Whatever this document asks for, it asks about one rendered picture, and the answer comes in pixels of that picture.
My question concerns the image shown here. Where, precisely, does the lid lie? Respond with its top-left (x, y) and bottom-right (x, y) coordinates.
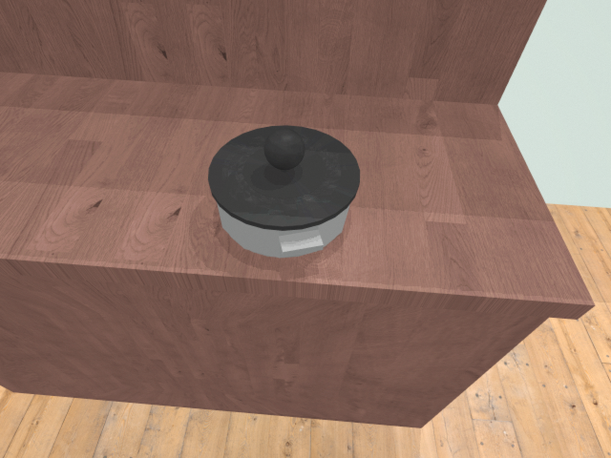
top-left (208, 125), bottom-right (360, 231)

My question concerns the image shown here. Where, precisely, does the pot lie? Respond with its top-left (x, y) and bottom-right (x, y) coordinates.
top-left (217, 203), bottom-right (349, 258)

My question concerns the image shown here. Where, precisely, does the knob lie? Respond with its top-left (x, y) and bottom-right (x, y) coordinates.
top-left (264, 128), bottom-right (305, 170)

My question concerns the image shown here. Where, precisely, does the table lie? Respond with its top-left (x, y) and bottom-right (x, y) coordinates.
top-left (0, 0), bottom-right (595, 428)

